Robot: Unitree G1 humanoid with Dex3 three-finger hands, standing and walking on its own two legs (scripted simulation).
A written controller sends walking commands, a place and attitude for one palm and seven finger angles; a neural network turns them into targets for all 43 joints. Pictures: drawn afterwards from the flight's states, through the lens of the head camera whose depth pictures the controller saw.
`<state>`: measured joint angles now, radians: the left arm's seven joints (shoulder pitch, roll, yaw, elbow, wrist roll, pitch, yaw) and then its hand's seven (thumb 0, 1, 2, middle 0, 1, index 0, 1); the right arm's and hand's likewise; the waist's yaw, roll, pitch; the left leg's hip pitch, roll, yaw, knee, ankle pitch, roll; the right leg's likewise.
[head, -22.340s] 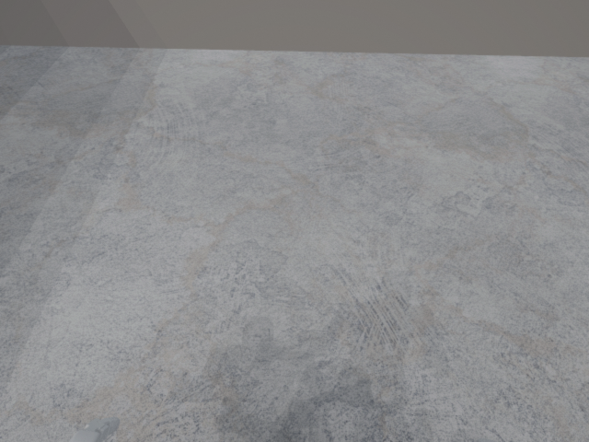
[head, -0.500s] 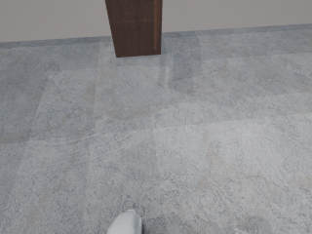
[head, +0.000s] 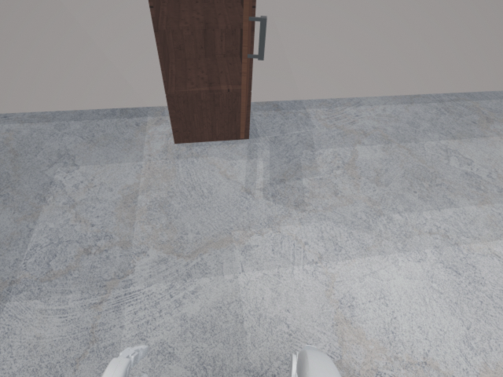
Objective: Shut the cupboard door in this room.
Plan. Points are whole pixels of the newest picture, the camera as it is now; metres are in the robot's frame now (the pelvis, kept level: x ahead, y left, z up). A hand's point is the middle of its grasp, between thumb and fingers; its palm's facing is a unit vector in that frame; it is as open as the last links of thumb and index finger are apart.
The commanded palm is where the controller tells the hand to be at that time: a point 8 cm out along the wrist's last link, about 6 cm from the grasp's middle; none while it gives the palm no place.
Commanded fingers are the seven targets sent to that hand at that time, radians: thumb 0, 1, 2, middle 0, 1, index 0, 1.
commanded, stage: turn or walk to find it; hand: left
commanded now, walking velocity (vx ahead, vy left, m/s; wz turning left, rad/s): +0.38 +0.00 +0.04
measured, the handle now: (256, 38) +1.19 +0.00 +0.02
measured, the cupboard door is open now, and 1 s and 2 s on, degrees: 79 79 79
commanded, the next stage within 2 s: stand and wait in 0.18 s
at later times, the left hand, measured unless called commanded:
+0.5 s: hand (177, 364) +0.18 +0.14 -0.17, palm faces +0.08 -0.97 -0.21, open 7.3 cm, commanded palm none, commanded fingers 0.00 0.90 0.90 -0.20 -0.30 -0.20 -0.30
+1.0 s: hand (162, 357) +0.20 +0.17 -0.18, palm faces +0.05 -0.99 -0.14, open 7.4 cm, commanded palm none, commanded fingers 0.00 0.90 0.90 -0.20 -0.30 -0.20 -0.30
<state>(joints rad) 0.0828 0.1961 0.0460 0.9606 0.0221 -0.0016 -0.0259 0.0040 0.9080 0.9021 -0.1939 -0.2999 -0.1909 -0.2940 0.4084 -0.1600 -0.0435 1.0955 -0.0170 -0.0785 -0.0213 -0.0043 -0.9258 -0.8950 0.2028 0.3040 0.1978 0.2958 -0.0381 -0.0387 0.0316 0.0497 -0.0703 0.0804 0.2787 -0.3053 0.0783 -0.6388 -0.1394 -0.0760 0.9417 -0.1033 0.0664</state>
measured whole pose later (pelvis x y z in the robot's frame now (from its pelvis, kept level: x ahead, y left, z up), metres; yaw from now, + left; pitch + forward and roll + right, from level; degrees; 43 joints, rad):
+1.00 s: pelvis +0.23 +0.01 +0.00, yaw +0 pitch -2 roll +0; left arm 0.32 0.14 -0.01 1.16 0.01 -0.01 0.03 0.00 0.90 0.90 -0.20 -0.30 -0.19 -0.29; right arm 0.20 -0.16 -0.02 1.12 -0.01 -0.03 -0.04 -0.02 -0.96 -0.89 0.21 0.30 0.20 0.30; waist 0.02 -0.02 0.03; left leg -0.18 0.00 0.14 0.40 -0.18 0.06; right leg -0.09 -0.09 -0.10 0.38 -0.25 0.06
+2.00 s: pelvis +0.23 -0.01 +0.00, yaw +0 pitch -1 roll +0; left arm 0.38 0.11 0.00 1.15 0.02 -0.01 0.03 0.00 0.91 0.90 -0.20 -0.30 -0.19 -0.29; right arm 0.33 -0.11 -0.03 1.15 -0.02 0.00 -0.02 0.01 -0.91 -0.90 0.20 0.30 0.20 0.30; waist 0.00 0.00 0.00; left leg -0.24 0.02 0.12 0.46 -0.21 0.03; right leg -0.15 -0.07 -0.10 0.47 -0.29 0.02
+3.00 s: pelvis +0.31 -0.04 +0.00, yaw +2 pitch -2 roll +0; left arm 0.23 0.19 0.00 1.13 0.01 -0.03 0.02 0.01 0.91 0.90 -0.20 -0.30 -0.20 -0.29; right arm 0.20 -0.21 -0.02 1.15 -0.01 -0.02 -0.04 0.00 -0.91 -0.90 0.20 0.30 0.20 0.30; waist 0.01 -0.01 0.05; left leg -0.06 0.05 0.09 0.38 -0.29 -0.03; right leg -0.10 -0.02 -0.14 0.40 -0.27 -0.02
